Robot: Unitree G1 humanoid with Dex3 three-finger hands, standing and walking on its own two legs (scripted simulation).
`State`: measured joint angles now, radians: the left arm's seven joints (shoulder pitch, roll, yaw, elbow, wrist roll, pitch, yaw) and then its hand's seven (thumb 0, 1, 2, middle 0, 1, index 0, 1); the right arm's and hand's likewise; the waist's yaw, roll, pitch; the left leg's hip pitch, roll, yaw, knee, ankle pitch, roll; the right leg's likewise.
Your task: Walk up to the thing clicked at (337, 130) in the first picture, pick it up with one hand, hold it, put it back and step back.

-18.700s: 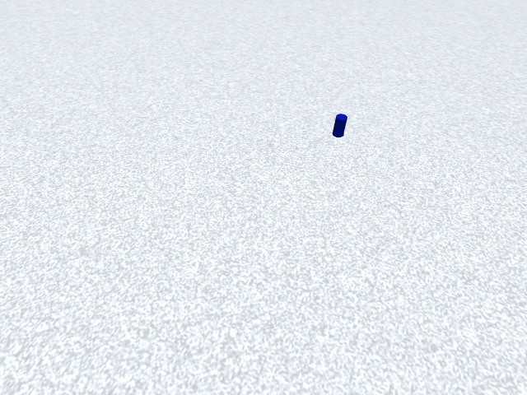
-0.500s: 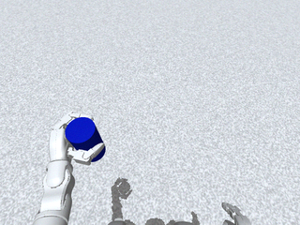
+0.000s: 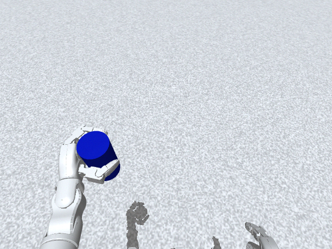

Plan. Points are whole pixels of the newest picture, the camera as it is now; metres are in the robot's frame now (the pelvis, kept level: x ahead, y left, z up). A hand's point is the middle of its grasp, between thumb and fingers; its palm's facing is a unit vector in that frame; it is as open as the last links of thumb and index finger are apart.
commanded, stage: hold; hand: left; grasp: from the side
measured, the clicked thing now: (100, 157) +0.33 +0.16 +0.03
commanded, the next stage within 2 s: crouch in 1.96 s
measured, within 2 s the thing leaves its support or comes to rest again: neither
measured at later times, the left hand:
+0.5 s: hand (97, 155) +0.33 +0.17 +0.05, palm faces +0.15 -0.99 -0.01, open 9.7 cm
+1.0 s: hand (95, 156) +0.33 +0.17 +0.05, palm faces +0.14 -0.99 -0.01, open 9.7 cm
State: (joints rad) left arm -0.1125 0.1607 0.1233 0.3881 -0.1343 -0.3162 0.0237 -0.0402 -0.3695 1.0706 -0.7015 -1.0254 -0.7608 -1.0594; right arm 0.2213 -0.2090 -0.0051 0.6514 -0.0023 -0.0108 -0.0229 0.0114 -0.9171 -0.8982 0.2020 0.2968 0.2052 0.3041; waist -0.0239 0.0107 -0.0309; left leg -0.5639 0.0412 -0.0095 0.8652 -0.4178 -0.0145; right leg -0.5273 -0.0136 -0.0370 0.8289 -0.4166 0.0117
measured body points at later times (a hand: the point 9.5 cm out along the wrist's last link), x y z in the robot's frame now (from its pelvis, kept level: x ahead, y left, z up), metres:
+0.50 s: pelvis +0.00 +0.00 +0.00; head +0.04 +0.01 +0.45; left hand +0.32 +0.22 +0.05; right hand +0.13 -0.24 -0.10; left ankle +0.01 +0.13 -0.70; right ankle +0.00 -0.13 -0.70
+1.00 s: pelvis +0.00 +0.00 +0.00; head +0.04 +0.01 +0.45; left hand +0.31 +0.22 +0.05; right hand +0.13 -0.24 -0.10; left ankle +0.01 +0.13 -0.70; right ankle +0.00 -0.13 -0.70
